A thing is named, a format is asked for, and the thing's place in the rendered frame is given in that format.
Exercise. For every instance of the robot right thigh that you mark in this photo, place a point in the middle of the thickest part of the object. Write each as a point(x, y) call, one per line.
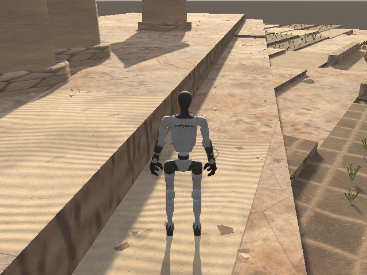
point(196, 168)

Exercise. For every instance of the robot right shin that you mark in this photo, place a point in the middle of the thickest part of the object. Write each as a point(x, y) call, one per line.
point(197, 210)

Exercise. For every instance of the left robot upper arm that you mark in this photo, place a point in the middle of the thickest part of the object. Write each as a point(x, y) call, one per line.
point(163, 130)

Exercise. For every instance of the robot left hand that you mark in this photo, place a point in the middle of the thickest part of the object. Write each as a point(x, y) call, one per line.
point(153, 167)

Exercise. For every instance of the right robot upper arm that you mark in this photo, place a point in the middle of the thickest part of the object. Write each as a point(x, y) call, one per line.
point(202, 122)

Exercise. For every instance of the left robot forearm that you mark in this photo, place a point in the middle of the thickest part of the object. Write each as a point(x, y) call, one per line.
point(156, 153)

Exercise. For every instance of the robot right hand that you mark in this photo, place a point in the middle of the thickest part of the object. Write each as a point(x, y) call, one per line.
point(212, 167)

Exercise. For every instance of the right robot forearm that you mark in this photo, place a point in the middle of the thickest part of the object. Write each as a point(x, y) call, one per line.
point(210, 154)

